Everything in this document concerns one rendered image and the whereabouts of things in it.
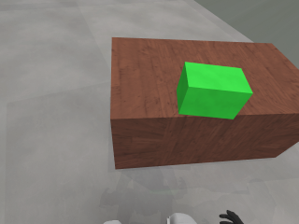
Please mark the right robot hand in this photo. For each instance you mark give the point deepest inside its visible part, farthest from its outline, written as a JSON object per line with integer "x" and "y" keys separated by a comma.
{"x": 231, "y": 216}

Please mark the carton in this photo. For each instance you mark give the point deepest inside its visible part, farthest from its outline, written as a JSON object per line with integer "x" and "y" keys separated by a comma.
{"x": 213, "y": 91}

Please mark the robot right thigh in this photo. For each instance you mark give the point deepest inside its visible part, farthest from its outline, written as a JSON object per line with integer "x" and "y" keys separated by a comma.
{"x": 179, "y": 218}

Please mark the pedestal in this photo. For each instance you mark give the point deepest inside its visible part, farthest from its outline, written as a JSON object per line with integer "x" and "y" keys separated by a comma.
{"x": 148, "y": 131}

